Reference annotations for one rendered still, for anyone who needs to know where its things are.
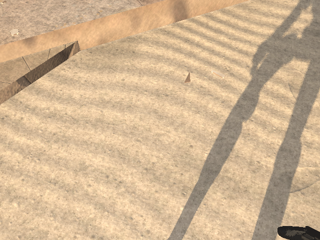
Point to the right robot hand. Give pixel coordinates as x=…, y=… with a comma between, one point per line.
x=298, y=233

